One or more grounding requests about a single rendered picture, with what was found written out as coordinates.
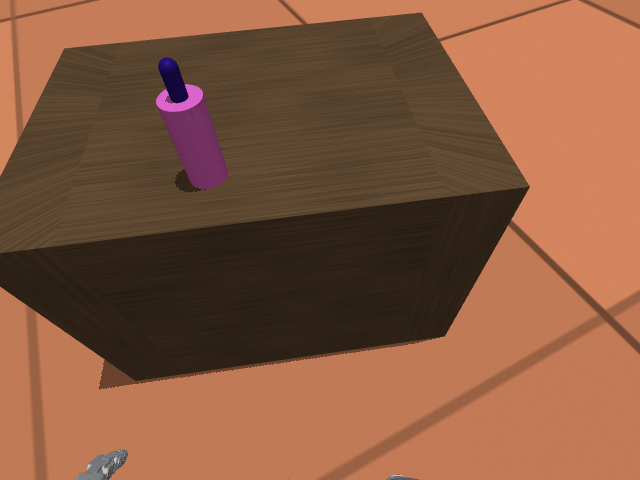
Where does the bottle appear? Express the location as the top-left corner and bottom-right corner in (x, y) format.
(156, 57), (228, 189)

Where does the left robot hand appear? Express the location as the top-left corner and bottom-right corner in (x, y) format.
(74, 449), (128, 480)

